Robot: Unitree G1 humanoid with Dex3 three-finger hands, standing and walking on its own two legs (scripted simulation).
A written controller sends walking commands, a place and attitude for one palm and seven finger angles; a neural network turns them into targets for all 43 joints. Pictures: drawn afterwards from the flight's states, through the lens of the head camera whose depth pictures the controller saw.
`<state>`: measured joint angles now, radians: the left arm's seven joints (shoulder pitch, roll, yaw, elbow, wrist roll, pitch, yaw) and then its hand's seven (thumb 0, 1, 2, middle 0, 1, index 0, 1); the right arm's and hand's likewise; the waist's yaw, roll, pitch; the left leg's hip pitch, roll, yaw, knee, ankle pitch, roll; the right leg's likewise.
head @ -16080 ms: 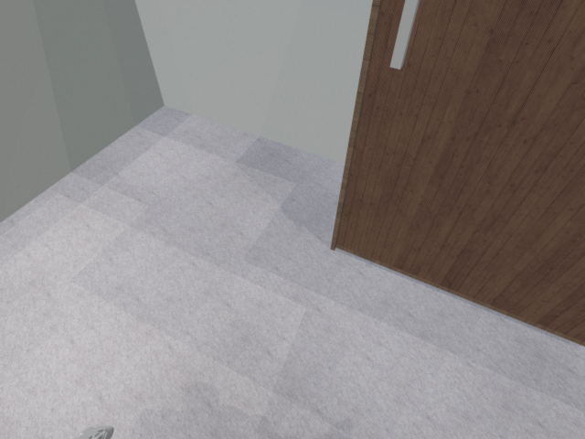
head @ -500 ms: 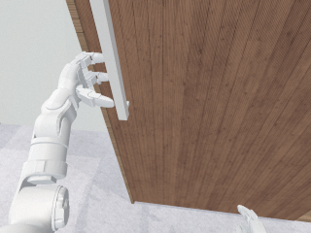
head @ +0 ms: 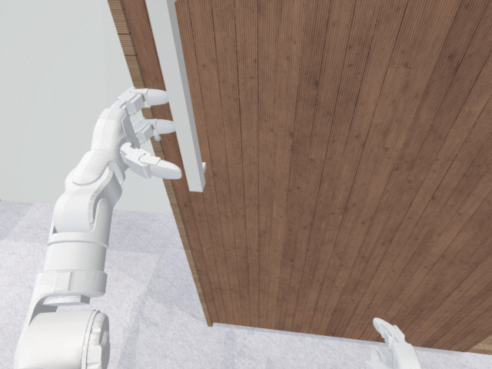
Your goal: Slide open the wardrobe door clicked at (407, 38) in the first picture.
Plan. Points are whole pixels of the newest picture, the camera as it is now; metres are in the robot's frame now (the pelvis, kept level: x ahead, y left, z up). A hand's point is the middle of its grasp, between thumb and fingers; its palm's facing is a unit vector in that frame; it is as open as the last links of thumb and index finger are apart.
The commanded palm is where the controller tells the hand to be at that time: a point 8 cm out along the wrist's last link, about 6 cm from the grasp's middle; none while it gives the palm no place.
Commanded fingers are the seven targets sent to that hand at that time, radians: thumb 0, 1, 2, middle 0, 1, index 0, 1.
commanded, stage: slide the fingers in behind the handle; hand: left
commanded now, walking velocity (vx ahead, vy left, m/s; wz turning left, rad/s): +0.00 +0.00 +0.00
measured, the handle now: (186, 106) +0.44 +0.12 +0.24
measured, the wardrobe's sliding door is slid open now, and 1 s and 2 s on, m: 0.00 0.00 0.00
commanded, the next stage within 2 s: grip the handle and tug to test in 1.34 s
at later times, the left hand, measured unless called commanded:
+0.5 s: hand (177, 138) +0.38 +0.12 +0.23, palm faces -0.06 -1.00 -0.02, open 14.0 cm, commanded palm +0.36 +0.17 +0.23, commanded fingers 0.00 -0.50 0.30 -0.30 -1.20 -0.30 -1.20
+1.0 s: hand (189, 136) +0.38 +0.10 +0.23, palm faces -0.06 -1.00 -0.02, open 14.0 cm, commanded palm +0.36 +0.15 +0.23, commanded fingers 0.00 -0.50 0.30 -0.30 -1.20 -0.30 -1.20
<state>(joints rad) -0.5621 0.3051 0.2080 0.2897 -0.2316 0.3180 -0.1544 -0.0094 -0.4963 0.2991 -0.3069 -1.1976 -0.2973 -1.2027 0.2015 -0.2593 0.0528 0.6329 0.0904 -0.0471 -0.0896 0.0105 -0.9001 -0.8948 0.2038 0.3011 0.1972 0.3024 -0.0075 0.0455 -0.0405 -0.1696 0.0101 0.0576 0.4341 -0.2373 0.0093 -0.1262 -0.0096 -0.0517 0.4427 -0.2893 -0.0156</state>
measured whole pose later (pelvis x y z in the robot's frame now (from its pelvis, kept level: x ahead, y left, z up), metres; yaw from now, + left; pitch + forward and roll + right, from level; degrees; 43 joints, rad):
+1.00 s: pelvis +0.00 -0.01 +0.00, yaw +0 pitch -2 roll +1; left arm -0.57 0.22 0.13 0.20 -0.21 0.39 -0.05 -0.01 -0.50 0.30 -0.31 -1.20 -0.28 -1.20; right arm 0.17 -0.25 0.06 0.63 0.08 0.02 -0.06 0.01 -0.90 -0.89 0.20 0.30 0.20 0.30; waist -0.01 0.05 -0.05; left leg -0.16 0.02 0.05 0.43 -0.24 0.00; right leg -0.12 0.00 -0.06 0.45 -0.29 -0.03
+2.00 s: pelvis +0.01 +0.00 +0.00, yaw +0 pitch -1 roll +0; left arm -0.56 0.20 0.11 0.17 -0.21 0.41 -0.03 0.00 0.41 0.69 -0.40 -1.33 -0.36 -1.31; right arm 0.16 -0.24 0.06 0.63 0.08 0.04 -0.06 0.01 -0.90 -0.89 0.20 0.30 0.20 0.30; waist 0.00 0.05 -0.05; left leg -0.16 0.01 0.05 0.43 -0.24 0.00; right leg -0.12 0.00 -0.05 0.44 -0.29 -0.02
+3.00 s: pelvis +0.06 -0.01 +0.00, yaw -4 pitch +3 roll +1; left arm -0.19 0.24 0.20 -0.34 -0.25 0.51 -0.04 -0.03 0.73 0.75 -0.33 -1.38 -0.19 -1.36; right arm 0.15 -0.26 0.04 0.54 0.07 0.06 -0.01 0.01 -0.90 -0.90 0.20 0.30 0.20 0.30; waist -0.02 0.06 -0.10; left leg -0.16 0.01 0.06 0.45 -0.28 0.01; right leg -0.14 0.00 -0.01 0.46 -0.33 -0.02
